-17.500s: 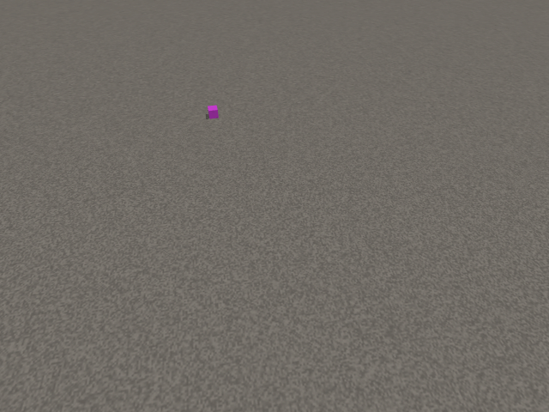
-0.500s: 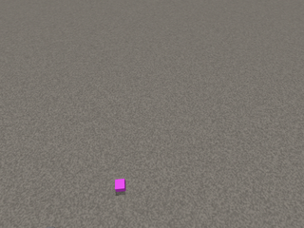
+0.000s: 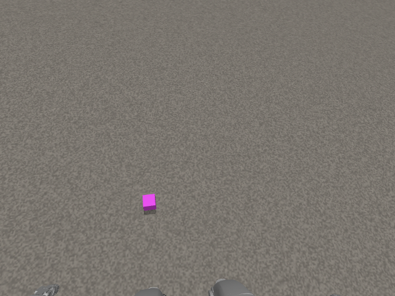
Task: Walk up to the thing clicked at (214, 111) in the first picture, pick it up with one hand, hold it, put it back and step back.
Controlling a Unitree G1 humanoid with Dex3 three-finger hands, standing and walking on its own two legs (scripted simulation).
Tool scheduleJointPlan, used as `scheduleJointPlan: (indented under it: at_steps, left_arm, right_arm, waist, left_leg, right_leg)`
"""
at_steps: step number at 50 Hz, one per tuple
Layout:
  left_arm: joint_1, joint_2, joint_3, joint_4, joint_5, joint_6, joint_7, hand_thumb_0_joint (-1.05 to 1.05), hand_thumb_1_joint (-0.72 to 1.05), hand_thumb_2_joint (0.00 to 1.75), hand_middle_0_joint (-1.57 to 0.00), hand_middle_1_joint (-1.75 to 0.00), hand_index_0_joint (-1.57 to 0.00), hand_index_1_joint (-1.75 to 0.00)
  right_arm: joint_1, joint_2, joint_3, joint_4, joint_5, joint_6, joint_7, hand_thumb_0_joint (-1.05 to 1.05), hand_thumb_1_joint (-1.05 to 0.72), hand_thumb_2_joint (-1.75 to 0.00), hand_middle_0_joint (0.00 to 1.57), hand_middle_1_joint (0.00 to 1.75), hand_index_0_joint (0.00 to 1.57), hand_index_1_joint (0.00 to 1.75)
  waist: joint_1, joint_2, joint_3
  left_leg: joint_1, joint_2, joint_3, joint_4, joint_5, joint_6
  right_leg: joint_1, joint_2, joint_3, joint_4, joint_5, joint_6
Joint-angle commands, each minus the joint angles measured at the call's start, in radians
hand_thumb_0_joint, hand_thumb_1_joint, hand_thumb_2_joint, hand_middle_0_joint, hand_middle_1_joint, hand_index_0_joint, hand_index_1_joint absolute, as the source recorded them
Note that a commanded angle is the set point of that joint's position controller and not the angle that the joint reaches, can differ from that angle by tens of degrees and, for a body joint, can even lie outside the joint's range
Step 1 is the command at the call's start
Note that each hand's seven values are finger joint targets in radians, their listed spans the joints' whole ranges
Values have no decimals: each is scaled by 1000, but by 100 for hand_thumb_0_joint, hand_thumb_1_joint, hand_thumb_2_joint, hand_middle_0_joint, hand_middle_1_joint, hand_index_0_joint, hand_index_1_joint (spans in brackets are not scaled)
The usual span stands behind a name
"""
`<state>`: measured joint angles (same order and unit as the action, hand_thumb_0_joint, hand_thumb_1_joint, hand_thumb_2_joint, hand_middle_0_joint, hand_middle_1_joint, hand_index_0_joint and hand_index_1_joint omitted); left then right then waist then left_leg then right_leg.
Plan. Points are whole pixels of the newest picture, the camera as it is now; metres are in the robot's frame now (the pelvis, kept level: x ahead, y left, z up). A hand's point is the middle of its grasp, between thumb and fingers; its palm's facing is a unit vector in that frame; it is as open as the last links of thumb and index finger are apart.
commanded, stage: walk up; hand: left
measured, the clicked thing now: (149, 202) +0.55 +0.19 -0.74
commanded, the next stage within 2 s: stand in 1.70 s
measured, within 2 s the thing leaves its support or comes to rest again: neither
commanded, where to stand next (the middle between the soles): +0.17 -0.06 m, yaw +4 degrees
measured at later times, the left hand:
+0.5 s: hand out of the picture -0.01 +0.23 -0.15, palm faces +0.03 -0.93 -0.37, open 7.4 cm
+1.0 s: hand out of the picture -0.17 +0.21 -0.14, palm faces +0.06 -0.92 -0.39, open 7.4 cm
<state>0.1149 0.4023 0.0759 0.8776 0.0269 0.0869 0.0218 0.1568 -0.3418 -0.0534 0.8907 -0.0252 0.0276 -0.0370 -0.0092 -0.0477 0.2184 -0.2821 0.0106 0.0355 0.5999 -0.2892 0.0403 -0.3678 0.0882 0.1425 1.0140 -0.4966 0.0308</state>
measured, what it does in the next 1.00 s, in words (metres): walks backwards: right foot, then left foot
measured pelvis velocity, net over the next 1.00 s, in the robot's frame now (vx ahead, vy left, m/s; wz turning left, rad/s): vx -0.20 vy -0.06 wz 0.04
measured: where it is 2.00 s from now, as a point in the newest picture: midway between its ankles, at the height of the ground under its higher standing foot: outside the picture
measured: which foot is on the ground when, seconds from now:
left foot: down 0.00-0.16, up 0.18-0.42, down 0.44-1.00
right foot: up 0.00-0.12, down 0.14-0.46, up 0.48-0.72, down 0.74-1.00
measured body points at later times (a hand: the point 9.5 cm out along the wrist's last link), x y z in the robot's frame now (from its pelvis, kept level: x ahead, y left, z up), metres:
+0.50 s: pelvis -0.14 -0.03 -0.01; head -0.09 -0.01 +0.43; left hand -0.01 +0.28 -0.13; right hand -0.04 -0.35 -0.12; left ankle -0.15 +0.08 -0.73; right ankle -0.07 -0.14 -0.72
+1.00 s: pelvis -0.20 -0.06 +0.00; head -0.19 -0.08 +0.44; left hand -0.17 +0.25 -0.12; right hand -0.12 -0.38 -0.13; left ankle -0.18 +0.06 -0.73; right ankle -0.22 -0.21 -0.73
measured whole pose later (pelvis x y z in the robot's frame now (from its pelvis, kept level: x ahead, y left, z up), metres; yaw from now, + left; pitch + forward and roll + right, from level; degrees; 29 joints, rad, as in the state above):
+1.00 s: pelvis -0.20 -0.06 +0.00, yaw +2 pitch -3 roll +0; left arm 0.26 0.36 0.06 0.94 0.04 -0.02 -0.01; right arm 0.24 -0.41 -0.06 0.95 -0.02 0.01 0.01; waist 0.03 0.04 0.07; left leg -0.29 -0.02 -0.07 0.64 -0.37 -0.01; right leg -0.19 -0.03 0.02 0.61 -0.37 0.03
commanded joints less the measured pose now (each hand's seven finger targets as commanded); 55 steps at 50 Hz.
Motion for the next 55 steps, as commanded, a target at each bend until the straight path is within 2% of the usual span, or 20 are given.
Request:
scheduleJointPlan:
  at_steps: [1, 6, 7, 8, 9, 14, 18, 21, 22, 24, 28, 33, 36, 37, 38, 39, 42, 50, 52, 55]
  left_arm:
    - [3, 148, 43, -113, -1, -31, -4, 0, 90, 90, -20, -30, -20, -30]
    - [140, 155, 60, -68, 15, -45, -17, 0, 90, 90, -20, -30, -20, -30]
    - [132, 211, 79, -85, 22, -49, -18, 0, 90, 90, -20, -30, -20, -30]
    - [95, 289, 92, -104, 5, -43, -24, 0, 90, 90, -20, -30, -20, -30]
    - [44, 304, 90, -142, 17, -51, -22, 0, 90, 90, -20, -30, -20, -30]
    - [-42, 191, 71, -198, 19, -45, -3, 0, 90, 90, -20, -30, -20, -30]
    - [29, 185, 71, -223, 27, -33, -1, 0, 90, 90, -20, -30, -20, -30]
    - [30, 195, 64, -229, 6, -15, -15, 0, 90, 90, -20, -30, -20, -30]
    - [55, 155, 49, -232, 4, -11, -19, 0, 90, 90, -20, -30, -20, -30]
    - [-51, 186, 73, -247, 12, -12, -8, 0, 90, 90, -20, -30, -20, -30]
    - [85, 185, 84, -163, -6, -16, -19, 0, 90, 90, -20, -30, -20, -30]
    - [70, 163, 52, -132, -4, -61, -49, 0, 90, 90, -20, -30, -20, -30]
    - [168, 150, 61, -29, -1, -96, -31, 0, 90, 90, -20, -30, -20, -30]
    - [197, 194, 71, -7, 11, -108, -22, 0, 90, 90, -20, -30, -20, -30]
    - [193, 270, 86, -28, 23, -120, -16, 0, 90, 90, -20, -30, -20, -30]
    - [103, 354, 92, -52, 26, -116, -18, 0, 90, 90, -20, -30, -20, -30]
    - [25, 244, 67, -54, 11, -139, -12, 0, 90, 90, -20, -30, -20, -30]
    - [47, 180, 24, -32, -9, -121, -16, 0, 90, 90, -20, -30, -20, -30]
    - [45, 153, 21, -7, -36, -114, -10, 0, 90, 90, -20, -30, -20, -30]
    - [73, 145, 15, 24, -26, -120, -13, 0, 90, 90, -20, -30, -20, -30]
  right_arm:
    - [49, -307, -82, -88, 1, -18, -19, 0, -90, -90, 20, 30, 20, 30]
    - [-41, -303, -71, -124, 11, -5, -4, 0, -90, -90, 20, 30, 20, 30]
    - [-33, -273, -59, -132, 18, -6, -2, 0, -90, -90, 20, 30, 20, 30]
    - [-78, -229, -53, -142, 29, -5, -9, 0, -90, -90, 20, 30, 20, 30]
    - [-66, -245, -60, -131, 27, 4, -15, 0, -90, -90, 20, 30, 20, 30]
    - [57, -244, -39, -97, 31, -17, -16, 0, -90, -90, 20, 30, 20, 30]
    - [61, -227, -39, -120, 10, -30, -18, 0, -90, -90, 20, 30, 20, 30]
    - [129, -221, -50, -89, -3, -42, -13, 0, -90, -90, 20, 30, 20, 30]
    - [111, -260, -62, -96, -18, -47, -13, 0, -90, -90, 20, 30, 20, 30]
    - [75, -444, -105, -132, -19, -47, -5, 0, -90, -90, 20, 30, 20, 30]
    - [-20, -307, -69, -136, -14, -65, -22, 0, -90, -90, 20, 30, 20, 30]
    - [1, -300, -70, -139, -27, -60, 7, 0, -90, -90, 20, 30, 20, 30]
    - [22, -304, -64, -123, -22, -30, 23, 0, -90, -90, 20, 30, 20, 30]
    - [24, -250, -48, -132, -14, -26, 24, 0, -90, -90, 20, 30, 20, 30]
    - [-2, -178, -26, -163, -1, -28, 28, 0, -90, -90, 20, 30, 20, 30]
    - [-46, -245, -51, -143, -2, -26, 16, 0, -90, -90, 20, 30, 20, 30]
    - [18, -240, -48, -78, 19, -39, 28, 0, -90, -90, 20, 30, 20, 30]
    - [91, -220, -58, -8, -5, -71, 38, 0, -90, -90, 20, 30, 20, 30]
    - [48, -311, -66, -16, 3, -74, 38, 0, -90, -90, 20, 30, 20, 30]
    - [-40, -274, -50, -26, -2, -66, 42, 0, -90, -90, 20, 30, 20, 30]
  waist:
    - [-31, 195, -294]
    - [42, 144, -311]
    - [34, 21, -300]
    - [65, -209, -232]
    - [62, -225, -182]
    - [15, -111, -209]
    - [53, -161, -259]
    - [15, -92, -293]
    - [26, -16, -286]
    - [-43, 253, -227]
    - [60, 139, -224]
    - [-13, 256, -238]
    - [35, 219, -209]
    - [45, 100, -194]
    - [60, -122, -170]
    - [70, -128, -109]
    - [19, -37, -84]
    - [-9, -70, -207]
    - [22, 130, -244]
    - [47, 171, -182]
  left_leg:
    - [293, 271, -271, -73, 645, 174]
    - [41, 221, -222, -4, 344, 87]
    - [-78, 135, -177, 70, 194, 34]
    - [-125, -75, -44, 286, -140, -28]
    - [-103, -90, -112, 523, -376, -37]
    - [-157, -104, -136, 538, -233, -59]
    - [-146, -39, -60, 159, -231, -54]
    - [53, -57, 12, -195, 79, -35]
    - [144, 45, -153, -234, 56, 6]
    - [-52, 474, -643, -318, 179, 270]
    - [24, 267, -272, -180, 362, 171]
    - [89, 200, -227, -205, -194, 148]
    - [-53, 147, -160, -69, -157, 104]
    - [-173, 109, -131, 54, -166, 58]
    - [-340, -19, -86, 196, -266, -21]
    - [-196, -10, -183, 316, -316, -40]
    - [-191, -12, -196, 289, -172, -43]
    - [220, -4, -127, -206, 102, -9]
    - [92, 260, -464, -282, 8, 155]
    - [-16, 202, -371, -285, -80, 113]
  right_leg:
    - [-43, -56, -56, -186, -1, -18]
    - [227, -97, -87, -544, 298, -76]
    - [268, -193, 59, -559, 385, -125]
    - [107, -377, 286, -657, 479, -285]
    - [-25, -489, 392, -703, 527, -361]
    - [135, -286, 56, -532, 707, -248]
    - [303, -302, 70, -459, 737, -237]
    - [216, -254, 35, -350, 538, -173]
    - [50, -214, 31, -317, 355, -127]
    - [-88, -37, 1, 99, -160, -37]
    - [-100, -11, 63, 279, 18, -44]
    - [37, -79, -88, -283, -50, -16]
    - [257, -32, -163, -648, 120, -51]
    - [334, -77, -39, -658, 121, -71]
    - [282, -302, 367, -761, -136, -148]
    - [-30, -468, 529, -808, -267, -282]
    - [82, -330, 247, -721, -31, -204]
    - [52, -235, -15, -463, 459, -107]
    - [85, -89, -148, -334, 23, -45]
    - [159, -106, -133, -433, 50, -66]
